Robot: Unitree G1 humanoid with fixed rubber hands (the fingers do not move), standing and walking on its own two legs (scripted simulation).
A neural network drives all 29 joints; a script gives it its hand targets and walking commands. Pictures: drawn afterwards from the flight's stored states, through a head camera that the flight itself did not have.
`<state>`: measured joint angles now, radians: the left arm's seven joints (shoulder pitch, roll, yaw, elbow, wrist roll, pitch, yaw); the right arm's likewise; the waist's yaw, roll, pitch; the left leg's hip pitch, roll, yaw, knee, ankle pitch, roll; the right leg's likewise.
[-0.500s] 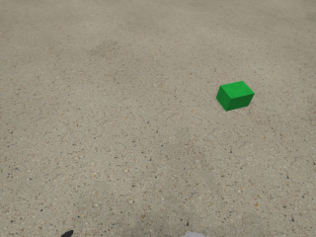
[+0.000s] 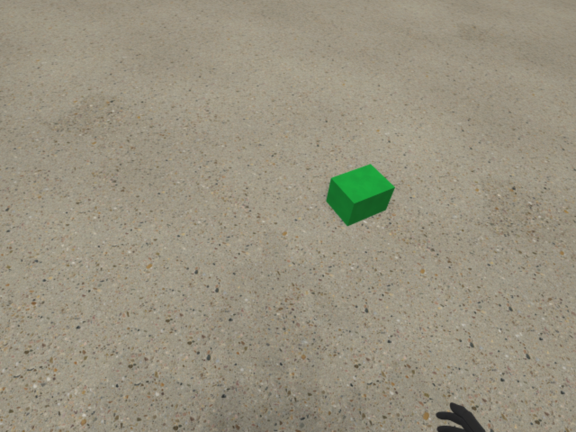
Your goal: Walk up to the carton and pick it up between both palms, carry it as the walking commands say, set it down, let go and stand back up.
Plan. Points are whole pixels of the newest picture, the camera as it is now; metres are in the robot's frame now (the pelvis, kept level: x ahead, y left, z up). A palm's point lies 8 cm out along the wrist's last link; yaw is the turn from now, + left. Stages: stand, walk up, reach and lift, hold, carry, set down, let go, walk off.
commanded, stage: walk up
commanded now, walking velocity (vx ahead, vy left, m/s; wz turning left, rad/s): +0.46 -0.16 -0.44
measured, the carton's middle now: (359, 194) +1.23 -0.36 -0.68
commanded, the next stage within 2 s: none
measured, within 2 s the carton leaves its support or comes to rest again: neither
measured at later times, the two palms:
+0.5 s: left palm (165, 359) +0.25 +0.20 -0.11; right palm (476, 306) +0.35 -0.34 -0.09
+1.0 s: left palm (241, 206) +0.59 +0.11 -0.11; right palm (473, 239) +0.53 -0.40 -0.11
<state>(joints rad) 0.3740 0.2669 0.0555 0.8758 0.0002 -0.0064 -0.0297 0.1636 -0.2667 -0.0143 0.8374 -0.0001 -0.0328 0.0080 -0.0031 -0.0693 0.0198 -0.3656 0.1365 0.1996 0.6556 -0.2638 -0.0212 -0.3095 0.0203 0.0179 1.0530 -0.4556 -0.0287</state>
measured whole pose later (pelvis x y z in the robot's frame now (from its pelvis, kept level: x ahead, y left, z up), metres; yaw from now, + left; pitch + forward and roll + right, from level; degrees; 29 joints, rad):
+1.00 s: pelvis +0.52 -0.14 +0.01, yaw -12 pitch +2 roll +2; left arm 0.34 0.26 0.02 0.92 0.00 -0.06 -0.03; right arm 0.23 -0.24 -0.04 0.91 0.00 -0.03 0.03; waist 0.00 -0.04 -0.01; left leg -0.41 0.10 0.09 1.06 -0.48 -0.07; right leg -0.31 -0.08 -0.02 0.60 -0.33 0.01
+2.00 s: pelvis +0.84 -0.17 +0.01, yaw -16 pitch -1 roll -2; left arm 0.31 0.25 0.04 0.94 0.00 0.01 -0.01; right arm 0.25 -0.21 -0.02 0.93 0.00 -0.01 0.00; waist 0.00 -0.03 0.01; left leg -0.30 0.09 0.13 0.60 -0.28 0.02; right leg -0.29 -0.03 -0.04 0.78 -0.47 0.02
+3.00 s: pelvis +0.82 -0.23 +0.02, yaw -17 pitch +1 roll -1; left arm 0.24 0.24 0.03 0.94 0.00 0.06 -0.01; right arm 0.29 -0.19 -0.03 0.95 0.00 0.02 -0.04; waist 0.00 -0.02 0.01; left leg -0.23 0.08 0.06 0.50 -0.29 -0.03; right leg -0.31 -0.01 -0.05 0.65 -0.34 -0.04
